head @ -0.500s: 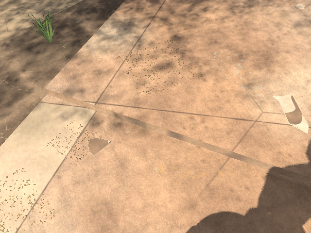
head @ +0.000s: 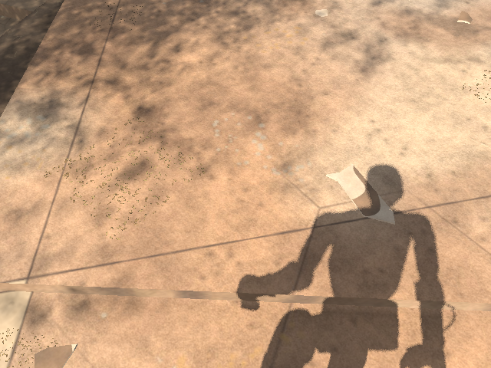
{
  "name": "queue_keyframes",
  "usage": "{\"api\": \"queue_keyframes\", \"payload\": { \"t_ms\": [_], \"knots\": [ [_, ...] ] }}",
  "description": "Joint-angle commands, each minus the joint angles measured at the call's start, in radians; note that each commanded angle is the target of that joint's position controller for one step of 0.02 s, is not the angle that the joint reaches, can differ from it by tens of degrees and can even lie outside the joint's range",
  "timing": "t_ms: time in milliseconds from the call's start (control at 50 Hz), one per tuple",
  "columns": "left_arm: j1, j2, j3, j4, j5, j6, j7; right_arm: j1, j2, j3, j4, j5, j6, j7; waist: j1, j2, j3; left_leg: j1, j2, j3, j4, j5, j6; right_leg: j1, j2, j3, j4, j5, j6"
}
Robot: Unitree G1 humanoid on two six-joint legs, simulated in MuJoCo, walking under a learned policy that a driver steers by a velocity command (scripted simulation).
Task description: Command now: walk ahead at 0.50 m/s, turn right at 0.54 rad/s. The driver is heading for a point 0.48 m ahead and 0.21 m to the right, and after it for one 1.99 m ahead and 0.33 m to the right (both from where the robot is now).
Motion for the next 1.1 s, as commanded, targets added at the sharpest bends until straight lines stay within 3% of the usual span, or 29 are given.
{"api": "queue_keyframes", "payload": {
  "t_ms": [20, 60, 80, 100, 120, 140, 160, 200, 240, 280, 340, 440, 540, 580, 620, 640, 660, 680, 700, 720, 740, 760, 800, 880, 980, 1020, 1060, 1080, 1100],
  "knots": [
    [-0.081, 0.048, 0.006, -0.085, 0.004, -0.014, -0.005, 0.037, -0.155, -0.031, -0.027, -0.004, 0.005, -0.012, 0.016, 0.106, 0.044, 0.020, 0.302, -0.051, 0.018, 0.751, 0.088, 0.017, 0.046, -0.056, -0.064, -0.077, -0.046],
    [-0.005, 0.070, 0.018, -0.069, 0.006, -0.013, 0.004, 0.023, -0.188, -0.040, -0.030, -0.006, 0.019, -0.016, 0.055, 0.135, -0.010, 0.054, 0.307, -0.025, 0.178, 1.035, 0.081, 0.126, 0.113, -0.091, -0.074, -0.189, -0.089],
    [0.080, 0.087, 0.029, -0.045, 0.005, -0.017, 0.009, 0.016, -0.203, -0.045, -0.035, -0.006, 0.031, -0.014, 0.089, 0.135, -0.060, 0.053, 0.307, -0.021, 0.323, 1.085, 0.081, 0.215, 0.150, -0.097, -0.099, -0.231, -0.113],
    [0.214, 0.111, 0.045, -0.005, 0.009, -0.028, 0.019, 0.003, -0.212, -0.047, -0.045, -0.001, 0.040, -0.009, 0.149, 0.106, -0.134, -0.023, 0.296, -0.009, 0.537, 0.992, 0.062, 0.395, 0.178, -0.079, -0.181, -0.203, -0.143],
    [0.354, 0.201, 0.077, 0.028, 0.024, -0.034, 0.035, -0.007, -0.189, -0.041, -0.076, 0.001, 0.040, -0.005, 0.208, 0.011, -0.229, -0.243, 0.265, -0.009, 0.842, 0.658, 0.026, 0.639, 0.028, 0.144, -0.245, -0.294, -0.200],
    [0.298, 0.308, 0.102, 0.000, 0.005, -0.022, 0.041, -0.014, -0.101, -0.030, -0.160, 0.013, 0.026, 0.017, 0.128, -0.244, -0.282, -0.712, 0.010, -0.089, 1.228, -0.214, -0.042, 0.904, -0.244, 0.733, -0.374, -0.292, -0.357],
    [0.317, 0.305, 0.098, -0.005, -0.013, -0.008, 0.045, -0.134, -0.174, -0.038, -0.190, 0.004, 0.011, 0.024, 0.164, -0.046, -0.265, -0.825, 0.035, -0.305, 1.255, -0.172, -0.032, 0.878, -0.256, 0.765, -0.444, -0.207, -0.354],
    [0.223, 0.200, 0.072, 0.004, -0.022, -0.017, 0.057, -0.147, -0.144, -0.028, -0.188, 0.017, -0.009, 0.024, 0.081, 0.070, -0.066, -0.792, 0.127, -0.325, 1.083, -0.014, -0.022, 0.637, -0.197, 0.522, -0.459, 0.008, -0.277],
    [0.163, 0.152, 0.055, -0.006, -0.031, -0.037, 0.064, -0.119, -0.138, -0.028, -0.180, -0.021, 0.023, 0.021, 0.019, 0.068, -0.052, -0.671, 0.152, -0.334, 0.970, 0.002, -0.043, 0.511, -0.104, 0.393, -0.472, 0.155, -0.229],
    [0.189, 0.162, 0.052, -0.002, -0.038, -0.057, 0.061, -0.115, -0.125, -0.026, -0.188, -0.032, 0.054, 0.029, 0.006, 0.047, -0.063, -0.641, 0.146, -0.321, 0.909, 0.003, -0.066, 0.474, -0.070, 0.355, -0.478, 0.237, -0.227],
    [0.248, 0.198, 0.059, 0.004, -0.035, -0.066, 0.057, -0.217, -0.119, -0.021, -0.231, -0.029, 0.070, 0.035, 0.030, 0.019, -0.036, -0.697, 0.142, -0.300, 0.787, 0.098, -0.091, 0.456, -0.040, 0.343, -0.503, 0.210, -0.206],
    [0.348, 0.202, 0.059, 0.011, -0.033, -0.059, 0.058, -0.400, -0.127, -0.012, -0.300, -0.020, 0.070, 0.040, 0.103, -0.020, -0.018, -0.778, 0.112, -0.303, 0.575, 0.249, -0.097, 0.554, -0.024, 0.376, -0.482, 0.211, -0.162],
    [0.403, 0.209, 0.059, 0.006, -0.014, -0.054, 0.073, -0.512, -0.137, 0.001, -0.360, -0.010, 0.053, 0.042, 0.137, -0.042, -0.016, -0.786, 0.066, -0.310, 0.468, 0.229, -0.067, 0.668, -0.058, 0.444, -0.396, 0.315, -0.161],
    [0.373, 0.226, 0.063, -0.008, -0.012, -0.055, 0.082, -0.477, -0.150, 0.001, -0.365, -0.009, 0.043, 0.041, 0.104, -0.050, -0.016, -0.689, 0.048, -0.323, 0.379, 0.200, -0.044, 0.659, -0.061, 0.463, -0.353, 0.361, -0.132],
    [0.303, 0.248, 0.067, -0.029, -0.015, -0.061, 0.075, -0.287, -0.191, -0.016, -0.312, -0.007, 0.032, 0.026, 0.012, -0.047, -0.090, -0.368, -0.021, -0.290, 0.294, 0.147, -0.009, 0.555, -0.011, 0.436, -0.194, 0.563, -0.080],
    [0.280, 0.242, 0.066, -0.033, -0.028, -0.069, 0.064, -0.137, -0.216, -0.028, -0.277, -0.013, 0.020, 0.014, -0.070, 0.001, -0.168, -0.145, 0.009, -0.304, 0.226, 0.207, 0.016, 0.471, 0.053, 0.393, 0.005, 0.535, -0.054],
    [0.293, 0.155, 0.042, -0.067, -0.040, -0.079, 0.057, 0.021, -0.299, -0.049, -0.271, -0.036, 0.014, -0.006, -0.115, 0.113, -0.316, 0.105, 0.263, -0.554, 0.194, 0.045, 0.065, 0.315, 0.124, 0.323, 0.300, 0.181, -0.026],
    [0.425, 0.075, 0.026, -0.094, -0.060, -0.073, 0.061, -0.025, -0.375, -0.063, -0.278, -0.047, 0.028, -0.004, -0.001, 0.334, -0.372, 0.232, 0.513, -1.018, 0.066, 0.106, 0.173, 0.034, 0.256, 0.227, 0.524, -0.543, -0.001],
    [0.408, 0.162, 0.035, -0.064, -0.016, -0.053, 0.072, -0.088, -0.290, -0.056, -0.287, -0.026, 0.041, 0.003, 0.020, 0.170, -0.270, 0.102, 0.485, -1.047, 0.062, -0.086, 0.189, -0.041, 0.148, 0.219, 0.628, -0.472, -0.009],
    [0.334, 0.171, 0.038, -0.067, -0.005, -0.045, 0.063, -0.160, -0.188, -0.031, -0.300, -0.018, 0.043, 0.007, 0.023, 0.066, -0.127, -0.046, 0.424, -0.868, 0.039, -0.125, 0.167, -0.049, 0.107, 0.200, 0.622, -0.378, -0.002],
    [0.291, 0.154, 0.035, -0.077, -0.005, -0.042, 0.051, -0.194, -0.148, -0.019, -0.296, -0.018, 0.041, 0.011, 0.033, 0.050, -0.056, -0.144, 0.362, -0.713, 0.010, -0.054, 0.140, -0.036, 0.073, 0.188, 0.581, -0.320, 0.004],
    [0.271, 0.144, 0.035, -0.088, 0.000, -0.033, 0.039, -0.184, -0.140, -0.015, -0.285, -0.020, 0.038, 0.009, 0.035, 0.106, -0.038, -0.186, 0.321, -0.612, -0.007, 0.019, 0.118, -0.027, 0.056, 0.173, 0.577, -0.296, 0.011],
    [0.260, 0.123, 0.030, -0.106, 0.006, -0.011, 0.020, -0.145, -0.139, -0.015, -0.254, -0.010, 0.021, 0.011, 0.047, 0.152, -0.031, -0.227, 0.289, -0.488, -0.027, 0.167, 0.107, -0.027, 0.050, 0.152, 0.613, -0.269, 0.022],
    [0.144, 0.104, 0.022, -0.174, 0.007, 0.004, 0.008, -0.095, -0.150, -0.024, -0.221, -0.003, -0.003, 0.023, 0.050, 0.125, -0.022, -0.199, 0.297, -0.344, -0.059, 0.342, 0.121, -0.158, 0.034, 0.146, 0.605, -0.192, 0.041],
    [-0.020, 0.062, 0.008, -0.259, 0.015, 0.008, 0.025, 0.039, -0.144, -0.019, -0.157, -0.020, -0.007, 0.019, 0.019, 0.118, 0.011, -0.077, 0.312, -0.291, -0.069, 0.388, 0.136, -0.386, 0.052, 0.164, 0.662, -0.214, 0.023],
    [-0.087, 0.055, -0.003, -0.296, 0.018, -0.002, 0.026, 0.067, -0.147, -0.016, -0.134, -0.017, -0.004, 0.014, 0.012, 0.093, 0.031, -0.022, 0.302, -0.280, -0.095, 0.358, 0.145, -0.450, 0.053, 0.154, 0.564, -0.246, 0.015],
    [-0.163, 0.034, -0.024, -0.334, 0.019, -0.014, 0.009, 0.063, -0.141, -0.011, -0.114, -0.007, 0.008, 0.005, 0.015, 0.086, 0.041, -0.014, 0.276, -0.269, -0.130, 0.376, 0.147, -0.390, 0.004, 0.053, 0.365, -0.208, 0.015],
    [-0.169, 0.015, -0.039, -0.335, 0.008, -0.017, -0.005, 0.042, -0.131, -0.007, -0.121, -0.001, 0.017, 0.007, 0.013, 0.071, 0.034, -0.096, 0.250, -0.245, -0.166, 0.416, 0.150, -0.223, 0.007, -0.017, 0.191, -0.174, 0.016],
    [-0.173, -0.004, -0.046, -0.333, -0.002, -0.017, -0.008, 0.065, -0.149, -0.011, -0.109, 0.003, 0.021, 0.010, -0.002, 0.102, 0.030, -0.127, 0.257, -0.246, -0.182, 0.529, 0.148, -0.084, 0.031, -0.047, 0.109, -0.165, 0.010]
  ]
}}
